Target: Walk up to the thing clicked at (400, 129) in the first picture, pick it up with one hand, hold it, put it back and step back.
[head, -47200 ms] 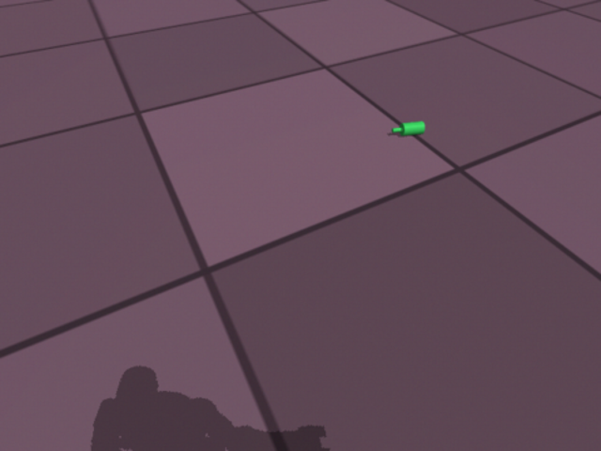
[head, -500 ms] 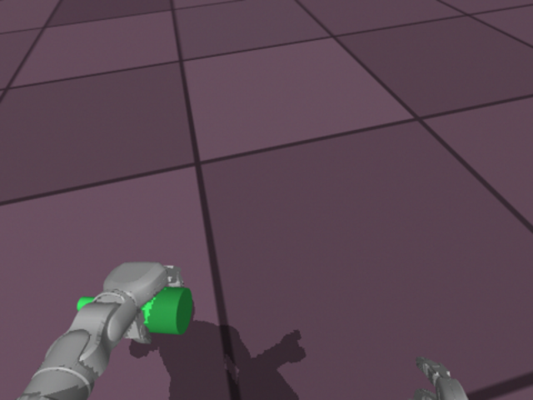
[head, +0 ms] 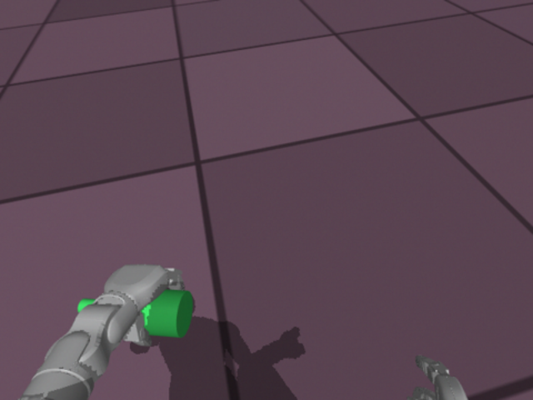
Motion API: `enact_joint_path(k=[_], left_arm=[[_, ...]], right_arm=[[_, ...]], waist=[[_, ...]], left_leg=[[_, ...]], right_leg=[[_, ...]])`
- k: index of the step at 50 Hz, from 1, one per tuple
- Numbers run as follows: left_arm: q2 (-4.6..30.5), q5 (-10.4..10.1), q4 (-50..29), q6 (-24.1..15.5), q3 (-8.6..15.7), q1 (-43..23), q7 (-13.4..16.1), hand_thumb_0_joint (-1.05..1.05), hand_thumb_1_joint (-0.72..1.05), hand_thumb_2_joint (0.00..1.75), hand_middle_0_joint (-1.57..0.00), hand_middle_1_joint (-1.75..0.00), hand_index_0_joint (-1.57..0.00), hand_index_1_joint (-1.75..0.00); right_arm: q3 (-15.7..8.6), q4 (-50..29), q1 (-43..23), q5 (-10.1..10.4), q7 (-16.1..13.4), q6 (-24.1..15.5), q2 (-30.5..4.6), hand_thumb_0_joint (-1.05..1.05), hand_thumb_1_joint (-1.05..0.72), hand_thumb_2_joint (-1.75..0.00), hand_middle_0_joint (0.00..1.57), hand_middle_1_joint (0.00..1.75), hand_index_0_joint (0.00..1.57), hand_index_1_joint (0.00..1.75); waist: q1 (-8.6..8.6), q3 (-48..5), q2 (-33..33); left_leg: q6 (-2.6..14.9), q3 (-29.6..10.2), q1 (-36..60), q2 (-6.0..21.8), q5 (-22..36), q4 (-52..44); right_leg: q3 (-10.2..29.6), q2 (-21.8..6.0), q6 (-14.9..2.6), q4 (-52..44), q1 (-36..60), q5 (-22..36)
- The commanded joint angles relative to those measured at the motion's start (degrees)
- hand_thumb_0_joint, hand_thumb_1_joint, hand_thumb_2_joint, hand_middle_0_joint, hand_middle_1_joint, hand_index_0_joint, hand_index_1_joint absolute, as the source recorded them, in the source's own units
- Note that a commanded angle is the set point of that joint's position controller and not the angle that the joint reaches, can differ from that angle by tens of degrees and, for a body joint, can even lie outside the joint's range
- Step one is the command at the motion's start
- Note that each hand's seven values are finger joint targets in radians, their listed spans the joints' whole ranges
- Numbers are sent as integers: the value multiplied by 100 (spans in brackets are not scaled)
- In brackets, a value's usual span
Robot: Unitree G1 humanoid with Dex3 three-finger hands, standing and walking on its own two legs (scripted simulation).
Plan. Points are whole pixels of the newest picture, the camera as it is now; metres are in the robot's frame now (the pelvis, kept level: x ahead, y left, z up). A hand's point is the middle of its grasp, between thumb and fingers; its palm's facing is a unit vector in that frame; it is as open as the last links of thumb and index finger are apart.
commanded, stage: hold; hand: left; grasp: from above
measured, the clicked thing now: (133, 309) +0.29 +0.25 -0.06
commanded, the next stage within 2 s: crouch in 0.10 s
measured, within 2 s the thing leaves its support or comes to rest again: neither
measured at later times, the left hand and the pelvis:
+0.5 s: hand (153, 316) +0.29 +0.22 -0.07, palm faces -0.49 +0.00 -0.87, open 10.3 cm; pelvis -0.01 +0.00 -0.02, yaw +1 degrees
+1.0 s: hand (190, 324) +0.37 +0.22 -0.32, palm faces -0.42 +0.09 -0.90, open 10.2 cm; pelvis -0.07 +0.01 -0.21, yaw +0 degrees
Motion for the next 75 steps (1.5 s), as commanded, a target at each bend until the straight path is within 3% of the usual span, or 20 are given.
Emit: enact_joint_path(k=[1,10,12,17,20,24,29,32,34,37,42,44,47,50,54,56,61,64,69,75], left_arm=[[1255,-54,-1152,-50,720,-2105,354,0,63,86,-96,-76,-98,-74],[1196,-38,-835,62,681,-1728,361,0,67,76,-94,-84,-100,-78],[1132,-43,-827,40,587,-1796,317,0,54,87,-88,-80,-90,-78],[1091,-34,-446,-169,634,-1847,446,0,56,92,-91,-80,-92,-79],[1190,123,-143,-448,781,-2127,742,0,56,90,-90,-82,-92,-81],[1183,621,491,-723,805,-2684,1346,0,51,90,-86,-84,-88,-82],[1066,1221,1441,-646,589,-3569,2155,0,52,90,-87,-87,-89,-84],[971,1303,1941,-422,528,-4165,2540,0,56,87,-90,-85,-93,-83],[1175,1293,1973,-290,645,-4630,2685,0,55,88,-89,-85,-92,-82],[1108,1275,2238,-123,577,-4868,2706,0,56,85,-90,-81,-93,-79],[1376,1301,2361,86,766,-5084,2681,0,65,81,-97,-79,-100,-76],[1507,1269,2362,139,837,-5447,2678,0,68,82,-99,-79,-102,-76],[1256,1235,3092,220,745,-5361,2637,0,67,79,-98,-76,-101,-73],[1519,1247,3087,185,873,-5515,2564,0,66,75,-97,-74,-101,-70],[1553,1261,3205,18,851,-5961,2496,0,72,83,-103,-75,-106,-73],[1652,1338,3520,-30,939,-5838,2515,0,73,84,-104,-76,-106,-74],[1885,1542,3237,-226,1087,-6266,2676,0,74,84,-105,-75,-108,-73],[1854,1669,3359,-234,1115,-6338,2758,0,72,83,-104,-73,-107,-71],[1703,1647,3257,-174,1112,-6649,2844,0,69,81,-101,-72,-104,-70],[1953,1627,3617,-182,1206,-6757,2817,0,70,88,-104,-72,-105,-71]], right_arm=[[-219,-728,-388,5,-61,-192,-724,0,-91,-90,20,30,20,30],[-239,-806,-460,42,-23,-109,-738,0,-94,-92,20,30,20,30],[-240,-793,-422,46,-22,-94,-733,0,-90,-90,20,30,20,30],[-208,-804,-360,25,-6,-46,-709,0,-90,-90,20,30,20,30],[-198,-740,-335,-46,20,-1,-705,0,-90,-90,20,30,20,30],[-306,-638,-111,-178,125,33,-764,0,-91,-90,20,30,20,30],[-444,-622,360,-310,301,111,-905,0,-91,-90,20,30,20,30],[-504,-492,525,-374,372,92,-967,0,-91,-90,20,30,20,30],[-559,-377,642,-418,362,32,-1016,0,-91,-90,20,30,20,30],[-603,-271,796,-470,335,-79,-1025,0,-91,-90,20,30,20,30],[-654,-195,973,-538,295,-201,-1057,0,-91,-90,20,30,20,30],[-612,-188,990,-558,284,-244,-1028,0,-91,-90,20,30,20,30],[-572,-144,1004,-572,280,-314,-1035,0,-91,-90,20,30,20,30],[-564,-194,1013,-577,327,-384,-1112,0,-91,-90,20,30,20,30],[-480,-118,1043,-621,410,-463,-1096,0,-91,-90,20,30,20,30],[-423,-82,1143,-657,466,-494,-1147,0,-91,-90,20,30,20,30],[-382,15,1295,-753,619,-563,-1214,0,-91,-90,20,30,20,30],[-368,44,1448,-811,719,-568,-1232,0,-91,-90,20,30,20,30],[-405,86,1539,-904,885,-601,-1263,0,-91,-90,20,30,20,30],[-355,92,1550,-956,983,-574,-1239,0,-92,-91,20,30,20,30]], waist=[[-55,-1584,-84],[21,-1299,-164],[-11,-1331,-239],[-118,-1113,-416],[-142,-1143,-389],[-262,-1642,-310],[-468,-2440,-149],[-577,-2792,40],[-558,-3172,193],[-674,-3725,164],[-676,-4505,287],[-742,-4359,391],[-907,-3736,235],[-887,-4084,399],[-1139,-4105,416],[-1208,-4088,335],[-1208,-4810,1093],[-1303,-4950,1197],[-1380,-5149,1524],[-1554,-4944,1074]], left_leg=[[78,45,741,-140,1417,-334],[65,31,589,-115,1313,-451],[82,36,629,-118,1334,-443],[99,25,332,-116,1083,-289],[89,38,-160,-151,879,167],[55,93,-1223,-194,599,1334],[64,92,-2477,-179,312,2627],[63,17,-3109,-175,-15,3115],[52,-94,-3330,-147,-282,3348],[104,-136,-3880,-155,-402,3855],[129,-179,-4505,-147,-451,4587],[105,-186,-4974,-147,-826,4753],[90,-300,-5701,-144,-1603,4907],[73,-399,-5833,-149,-1802,5182],[124,-355,-6511,-187,-2014,5773],[137,-358,-6776,-198,-1946,6030],[36,-438,-6446,-175,-1255,6510],[5,-478,-6393,-162,-830,6774],[-31,-475,-6196,-129,-307,7159],[121,-232,-7189,-199,-654,7724]], right_leg=[[-86,148,-93,-470,489,1159],[-134,162,-117,-550,490,993],[-122,150,-104,-566,499,1035],[-112,130,-99,-442,176,837],[-114,118,-103,-38,-316,660],[-106,96,-101,951,-1311,507],[-119,107,-133,2113,-2604,237],[-170,123,-148,2650,-3291,-77],[-222,129,-165,2985,-3683,-293],[-259,129,-175,3491,-4012,-388],[-330,139,-242,4303,-4562,-496],[-334,129,-248,4530,-4940,-814],[-407,136,-264,4823,-5701,-1477],[-463,139,-312,5230,-6110,-1713],[-473,134,-303,5620,-6599,-1909],[-493,90,-280,5826,-6856,-1859],[-588,60,-328,6488,-7445,-1355],[-649,38,-327,6766,-7730,-1127],[-683,-8,-307,7085,-8045,-850],[-643,33,-240,7249,-7730,-723]])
